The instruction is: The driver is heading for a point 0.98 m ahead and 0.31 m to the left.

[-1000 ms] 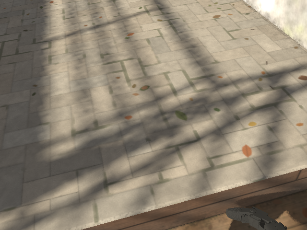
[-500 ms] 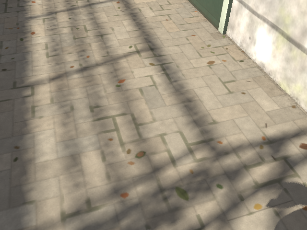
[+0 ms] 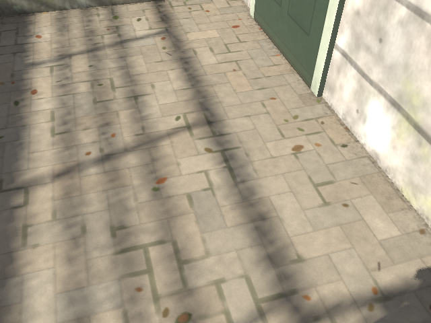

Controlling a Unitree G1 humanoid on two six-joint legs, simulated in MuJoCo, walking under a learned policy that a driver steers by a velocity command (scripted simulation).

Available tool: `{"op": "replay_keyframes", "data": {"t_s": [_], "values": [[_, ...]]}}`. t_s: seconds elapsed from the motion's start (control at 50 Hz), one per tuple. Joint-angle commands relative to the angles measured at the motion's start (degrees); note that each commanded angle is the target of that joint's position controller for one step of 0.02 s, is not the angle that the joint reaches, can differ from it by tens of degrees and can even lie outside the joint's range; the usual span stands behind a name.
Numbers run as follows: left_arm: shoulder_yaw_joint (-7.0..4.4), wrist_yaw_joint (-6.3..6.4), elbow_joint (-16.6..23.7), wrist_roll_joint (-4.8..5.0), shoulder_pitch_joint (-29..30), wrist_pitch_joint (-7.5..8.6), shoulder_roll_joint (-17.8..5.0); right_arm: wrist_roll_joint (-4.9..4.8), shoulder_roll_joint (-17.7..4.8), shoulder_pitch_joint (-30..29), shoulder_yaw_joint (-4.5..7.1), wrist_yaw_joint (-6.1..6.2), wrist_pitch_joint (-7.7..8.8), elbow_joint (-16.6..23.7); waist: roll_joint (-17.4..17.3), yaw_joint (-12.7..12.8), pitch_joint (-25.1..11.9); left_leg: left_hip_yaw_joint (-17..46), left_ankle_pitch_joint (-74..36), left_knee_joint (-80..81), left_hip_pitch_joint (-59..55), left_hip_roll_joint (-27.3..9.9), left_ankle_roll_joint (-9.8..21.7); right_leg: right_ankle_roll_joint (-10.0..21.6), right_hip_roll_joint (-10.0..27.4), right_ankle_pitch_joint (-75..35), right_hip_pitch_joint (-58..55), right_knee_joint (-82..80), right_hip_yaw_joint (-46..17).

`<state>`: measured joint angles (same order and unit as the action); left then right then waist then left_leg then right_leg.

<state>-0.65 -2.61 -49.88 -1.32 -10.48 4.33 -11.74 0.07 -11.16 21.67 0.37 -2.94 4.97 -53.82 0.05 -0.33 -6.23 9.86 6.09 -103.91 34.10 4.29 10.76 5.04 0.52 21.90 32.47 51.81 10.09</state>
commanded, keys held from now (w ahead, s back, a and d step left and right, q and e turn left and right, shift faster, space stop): w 0.32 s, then w+q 0.68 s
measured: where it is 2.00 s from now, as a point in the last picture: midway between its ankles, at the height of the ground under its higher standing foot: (130, 227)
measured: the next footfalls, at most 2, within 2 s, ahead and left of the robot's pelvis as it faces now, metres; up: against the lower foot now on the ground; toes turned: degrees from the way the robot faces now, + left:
left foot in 0.44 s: +0.43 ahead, +0.15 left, +0.00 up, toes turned +5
right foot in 0.94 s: +0.73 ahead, +0.00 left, +0.00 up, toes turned +20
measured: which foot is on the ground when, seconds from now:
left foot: up 0.00-0.42, down 0.44-0.94, up 0.96-1.00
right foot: down 0.00-0.44, up 0.46-0.92, down 0.94-1.00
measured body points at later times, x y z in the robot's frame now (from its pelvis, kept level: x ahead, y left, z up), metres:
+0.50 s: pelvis +0.29 +0.06 +0.03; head +0.32 +0.06 +0.48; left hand +0.25 +0.31 -0.11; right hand +0.50 -0.17 -0.07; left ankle +0.39 +0.14 -0.69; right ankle +0.08 -0.07 -0.63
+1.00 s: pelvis +0.57 +0.07 +0.03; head +0.60 +0.07 +0.48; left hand +0.73 +0.35 -0.02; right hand +0.69 -0.19 -0.09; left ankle +0.40 +0.14 -0.64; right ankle +0.69 -0.01 -0.69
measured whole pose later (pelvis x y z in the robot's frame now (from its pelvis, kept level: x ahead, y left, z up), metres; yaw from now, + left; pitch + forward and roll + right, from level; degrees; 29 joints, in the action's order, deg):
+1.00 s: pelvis +0.57 +0.07 +0.03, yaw +19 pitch +5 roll -1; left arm -2.3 -0.2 -37.5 -0.8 -2.1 7.9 -12.3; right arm -1.0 -14.9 22.7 4.2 1.0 2.4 -42.8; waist -1.9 -3.3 -2.6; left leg 10.1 29.9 -53.3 16.1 5.7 3.3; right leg 1.5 -1.7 8.0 29.3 32.6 -0.3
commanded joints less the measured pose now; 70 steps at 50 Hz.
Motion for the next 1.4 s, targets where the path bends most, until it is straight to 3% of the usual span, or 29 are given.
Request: {"op": "replay_keyframes", "data": {"t_s": [0.02, 0.06, 0.1, 0.18, 0.22, 0.3, 0.36, 0.42, 0.44, 0.46, 0.48, 0.5, 0.52, 0.56, 0.66, 0.72, 0.76, 0.84, 0.92, 0.94, 0.96, 0.98, 1.0, 1.02, 1.04, 1.08, 1.14, 1.3, 1.4], "values": [[2.97, -1.78, -3.9, -0.70, -2.0, 1.11, 10.5, -1.53, 6.9, -3.3, -2.75, -0.25, 0.43, 9.3, -2.4, -6.5, 5.6, 5.6, -2.9, -7.0, 19.8, -2.9, 3.3, -0.6, 8.7, -14.1, -7.7, -27.3, -14.5], [3.15, -1.98, -2.7, -1.01, 1.2, 1.89, 7.5, -2.03, 3.1, -1.6, -2.45, 1.18, -1.26, 8.9, 1.2, -9.0, 6.9, 1.2, -5.7, 9.1, 15.6, -4.0, 0.3, -1.1, 6.3, -18.9, -2.0, -33.4, -5.4], [2.96, -1.01, -4.0, -0.36, -1.3, 2.57, 3.8, 0.08, 0.7, -8.1, -2.18, 1.93, -1.25, 11.4, 4.4, -6.8, 6.8, -4.2, -12.6, 21.4, 11.6, -4.1, -2.4, 0.2, 3.9, -25.0, 1.0, -38.1, -1.1], [1.20, 2.27, -6.8, 0.61, -11.1, 3.31, -3.8, 0.41, -1.4, -16.0, -1.26, 1.33, -0.81, 12.5, 6.0, -1.8, 4.5, -9.8, -16.9, 38.7, 11.7, -9.1, -6.4, 2.9, 7.2, -27.6, -13.8, -42.6, -7.7], [0.71, 2.94, -7.5, 1.14, -15.1, 3.02, -4.7, -0.88, -1.9, -23.6, -0.92, 0.96, -0.91, 13.7, 3.3, 1.9, 6.3, -9.5, -14.7, 47.9, 17.7, -10.7, -7.3, 3.8, 11.4, -25.2, -25.7, -43.1, -12.0], [-0.21, 2.80, -7.6, 1.31, -18.6, 1.61, -5.2, -1.55, -1.2, -31.1, -0.73, -0.24, -0.44, 15.7, 3.7, 5.0, 9.2, -10.6, -7.9, 61.5, 19.4, -10.6, -7.7, 5.3, 16.0, -21.7, -38.0, -43.0, -13.4], [-1.16, 2.75, -7.2, 1.74, -16.4, 0.88, -7.3, -1.86, -1.4, -31.3, -0.56, -0.91, -0.08, 15.8, 5.6, 4.2, 11.2, -12.9, -2.3, 69.6, 12.5, -9.0, -6.3, 4.7, 16.0, -28.5, -39.5, -40.9, -9.9], [-2.23, 3.05, -6.6, 1.73, -15.1, 0.44, -8.9, -0.58, -5.1, -20.3, 1.51, -0.98, 0.01, 12.9, 6.9, -0.9, 4.6, -17.6, 0.0, 74.9, -6.0, -2.8, -2.6, 2.2, 13.8, -56.1, -39.6, -26.7, -5.1], [-2.30, 3.17, -5.6, 1.14, -14.0, 0.46, -8.8, -0.36, -8.6, -10.5, 3.35, -0.52, -0.22, 9.9, 6.2, -4.6, -1.5, -16.1, -3.0, 73.3, -20.3, -2.0, -0.6, 0.7, 11.6, -58.2, -34.3, -16.1, -3.2], [-1.87, 3.57, -2.9, 0.00, -12.6, 0.97, -7.8, -0.10, -13.7, 0.8, 4.98, 0.34, -0.62, 7.6, -0.6, -8.2, -9.3, -2.0, -9.8, 70.6, -39.7, -11.7, 2.5, -1.1, 8.2, -39.4, -18.9, 1.3, -2.2], [0.57, 2.40, -1.9, -0.39, -18.1, 2.51, 0.2, -0.18, -16.9, 2.3, 5.44, 0.67, -0.82, 7.5, -18.0, -3.7, -16.3, 27.2, 0.9, 80.1, -58.0, -24.1, 13.2, -5.3, -3.4, 1.5, 4.4, 21.8, -6.2], [-0.67, 1.73, -1.7, 0.98, -14.9, 4.25, -4.1, -0.29, -12.1, 1.5, 4.37, 1.04, -0.91, 8.1, -13.8, -4.7, -17.8, 32.6, 5.0, 85.8, -57.2, -23.4, 11.6, -4.3, -1.8, 5.0, 9.7, 30.7, -15.6], [-1.40, 1.48, 1.1, 2.32, -8.9, 5.30, -6.9, -0.20, -9.4, -2.7, 3.77, 1.58, -0.91, 9.3, -10.8, -4.1, -10.3, 24.1, 0.8, 85.8, -49.7, -20.9, 8.5, -3.3, 0.7, 0.3, 13.1, 32.9, -15.9], [-1.99, 2.41, 4.4, 1.42, -3.0, 5.78, -7.6, 0.23, -6.6, -8.6, 2.95, 1.29, -0.58, 11.2, 0.3, -0.7, -2.9, 13.0, -11.2, 88.1, -33.1, -17.6, 6.8, -3.0, 4.3, -6.4, 9.9, 28.6, -14.4], [-2.29, 3.23, 10.0, 0.58, -1.3, 3.05, -5.3, -0.12, -7.5, -5.6, 2.98, 2.38, -0.20, 11.4, -0.3, 3.1, 2.5, 8.0, -12.1, 91.5, -22.4, -14.1, 6.8, -5.4, 7.0, -8.3, 13.0, 19.5, -14.3], [-2.06, 3.45, 12.9, -0.25, 5.6, 2.81, -4.6, -0.39, -9.1, -2.8, 3.63, 3.46, -0.59, 12.1, -1.1, 1.3, 4.3, 3.7, -13.9, 91.5, -16.5, -10.6, 5.1, -7.1, 5.2, -17.6, 9.5, 3.4, -12.5], [-1.59, 3.27, 14.2, 0.22, 10.8, 3.00, -3.1, -0.98, -9.9, -0.8, 4.09, 3.89, -0.69, 12.0, -3.3, -0.8, 4.1, 2.0, -11.9, 90.4, -14.9, -8.4, 3.4, -7.4, 2.4, -24.0, 3.5, -8.2, -11.6], [-2.23, 2.82, 16.0, 1.65, 16.2, 3.38, -5.0, -1.67, -10.2, 2.6, 4.78, 4.20, -1.45, 12.1, -5.3, -3.5, 3.9, 7.7, -7.4, 85.6, -22.4, -11.0, 2.7, -7.5, -0.1, -24.3, 1.3, -18.9, -12.7], [-4.27, 2.23, 15.1, 1.19, 9.1, 4.67, -8.3, -1.33, -9.7, 0.1, 5.40, 4.54, -2.31, 14.2, -7.0, 0.9, 0.6, 12.1, -10.9, 74.9, -25.4, -9.7, -0.2, -3.4, -1.6, -18.7, -11.6, -27.0, -12.3], [-5.20, 2.58, 14.1, 0.29, 1.1, 4.90, -10.5, -0.89, -7.6, -2.1, 4.74, 4.16, -1.89, 15.8, -5.8, 4.8, -5.5, 9.3, -10.7, 64.5, -19.6, -6.8, -2.2, -0.2, 4.1, -19.6, -25.5, -24.7, -16.3], [-6.27, 3.09, 13.3, 0.03, -9.3, 4.27, -14.5, 0.72, -4.4, -1.9, 3.77, 4.03, -1.46, 17.5, 3.2, 7.8, -13.8, 2.2, 6.8, 47.5, -8.8, -1.4, -5.1, 2.8, 15.0, -22.2, -42.5, -23.6, -28.1], [-6.78, 2.72, 11.7, 0.13, -10.8, 3.70, -16.8, -1.14, -4.1, 7.4, 3.23, 3.63, -0.63, 18.6, 24.9, 2.7, -18.3, 0.0, 28.7, 32.6, 10.5, 1.4, -7.6, 12.7, 25.9, -11.1, -55.1, -30.0, -55.2], [-5.76, 3.22, 13.5, 1.00, -8.8, 3.20, -10.5, -1.71, -8.8, 5.9, 4.25, 3.73, -0.83, 16.6, 15.3, 4.4, -12.7, 1.3, 24.6, 24.5, 16.3, -3.1, -8.8, 11.5, 24.6, -0.4, -50.9, -31.9, -54.5], [-4.98, 3.73, 13.8, 1.24, -6.8, 2.59, -7.5, -1.18, -10.8, -0.7, 4.88, 3.53, -1.39, 17.8, 7.9, 5.6, -5.7, -0.8, 17.9, 22.7, 17.2, -5.0, -9.3, 8.7, 22.1, -0.5, -42.9, -32.3, -43.9], [-4.57, 3.67, 13.8, 0.83, -4.3, 2.10, -7.1, -0.73, -9.7, -4.4, 4.93, 3.44, -1.80, 18.8, 2.6, 4.1, -1.5, -2.1, 13.6, 23.9, 14.3, -7.0, -9.4, 7.2, 19.3, -6.3, -33.9, -33.9, -37.0], [-4.16, 3.19, 12.6, 0.04, -1.1, 2.03, -5.9, -0.69, -7.9, -5.2, 5.13, 3.13, -2.51, 19.6, 3.8, 0.7, 3.7, -2.2, 10.9, 27.7, 9.4, -9.5, -9.4, 5.8, 15.2, -12.0, -22.8, -37.5, -27.6], [-4.77, 2.72, 9.9, 0.36, -1.3, 2.69, -7.0, -0.94, -6.2, -5.5, 4.90, 3.36, -3.44, 19.5, 4.9, -0.4, 5.4, -3.2, 8.6, 31.3, 9.0, -10.2, -10.2, 6.1, 14.1, -20.1, -19.5, -40.5, -19.4], [-6.09, 3.80, 5.7, 1.06, -5.2, 1.53, -11.7, -1.06, -5.0, -18.6, 4.08, 1.57, -3.21, 21.9, 4.1, 3.6, 6.5, -7.2, -5.1, 54.5, 8.6, -10.5, -10.0, 3.9, 14.7, -24.3, -26.4, -40.0, -7.2], [-7.16, 3.64, 4.4, 2.59, -6.7, 0.28, -14.6, -1.28, -6.2, -22.0, 4.62, 0.21, -3.46, 24.5, 5.7, 4.0, 8.1, -12.6, 4.6, 63.5, 3.7, -8.2, -6.6, 1.9, 17.2, -30.2, -32.3, -36.0, -3.9]]}}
